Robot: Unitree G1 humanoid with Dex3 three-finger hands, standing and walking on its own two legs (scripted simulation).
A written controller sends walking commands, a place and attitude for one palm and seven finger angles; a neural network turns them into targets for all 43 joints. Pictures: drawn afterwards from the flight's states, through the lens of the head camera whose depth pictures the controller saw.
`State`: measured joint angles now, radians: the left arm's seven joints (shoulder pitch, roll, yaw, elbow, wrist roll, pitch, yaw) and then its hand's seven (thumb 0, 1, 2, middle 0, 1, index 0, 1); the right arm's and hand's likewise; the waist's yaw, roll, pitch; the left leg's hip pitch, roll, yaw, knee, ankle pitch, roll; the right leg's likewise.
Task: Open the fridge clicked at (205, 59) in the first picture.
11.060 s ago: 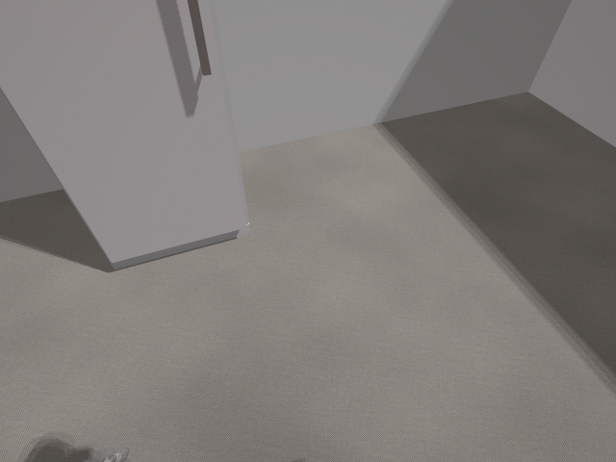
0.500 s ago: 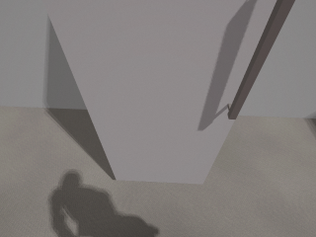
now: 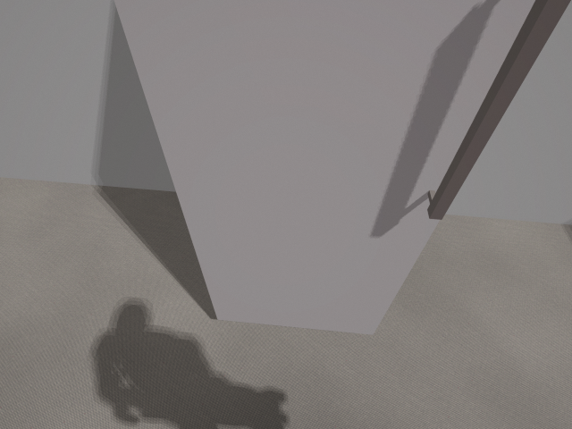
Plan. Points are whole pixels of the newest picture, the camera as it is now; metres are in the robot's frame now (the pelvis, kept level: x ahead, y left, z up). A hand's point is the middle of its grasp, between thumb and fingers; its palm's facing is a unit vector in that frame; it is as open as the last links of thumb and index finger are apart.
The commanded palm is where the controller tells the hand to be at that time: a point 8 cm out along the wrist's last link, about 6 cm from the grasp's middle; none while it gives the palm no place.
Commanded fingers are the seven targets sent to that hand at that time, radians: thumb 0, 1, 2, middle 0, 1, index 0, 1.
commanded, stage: come to a stop and stand still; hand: right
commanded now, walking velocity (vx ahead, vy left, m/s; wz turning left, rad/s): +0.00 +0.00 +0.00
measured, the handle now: (484, 107) +0.49 -0.23 +0.22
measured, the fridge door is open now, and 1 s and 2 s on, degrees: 0 0 0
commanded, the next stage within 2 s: look again from close up in 1.00 s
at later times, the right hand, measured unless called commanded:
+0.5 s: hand out of the picture -0.06 -0.17 -0.17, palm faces +0.03 +0.98 -0.21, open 7.4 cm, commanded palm none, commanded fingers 0.00 -0.90 -0.90 0.20 0.30 0.20 0.30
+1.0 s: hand out of the picture -0.04 -0.16 -0.17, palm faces +0.03 +0.99 -0.17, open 7.4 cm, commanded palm none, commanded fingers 0.00 -0.90 -0.90 0.20 0.30 0.20 0.30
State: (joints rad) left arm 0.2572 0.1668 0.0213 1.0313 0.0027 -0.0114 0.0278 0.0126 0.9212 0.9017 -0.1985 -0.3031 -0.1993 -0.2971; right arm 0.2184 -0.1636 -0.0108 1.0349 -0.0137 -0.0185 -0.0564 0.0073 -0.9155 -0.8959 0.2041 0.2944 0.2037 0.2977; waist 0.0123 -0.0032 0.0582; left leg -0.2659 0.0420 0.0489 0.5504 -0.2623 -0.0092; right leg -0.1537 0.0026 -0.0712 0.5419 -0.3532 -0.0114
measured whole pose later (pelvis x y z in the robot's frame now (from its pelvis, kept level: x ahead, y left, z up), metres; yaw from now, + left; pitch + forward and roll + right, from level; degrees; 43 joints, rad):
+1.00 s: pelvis -0.03 +0.00 +0.01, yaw +0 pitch -2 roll +0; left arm 0.34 0.11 -0.01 1.11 0.01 -0.03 0.02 0.01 0.91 0.90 -0.20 -0.30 -0.20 -0.30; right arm 0.31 -0.14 0.01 1.10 -0.01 -0.01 -0.04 0.02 -0.91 -0.90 0.20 0.29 0.20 0.30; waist 0.00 0.02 0.02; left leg -0.26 0.03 0.04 0.46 -0.17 0.00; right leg -0.16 0.00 -0.06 0.46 -0.28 -0.02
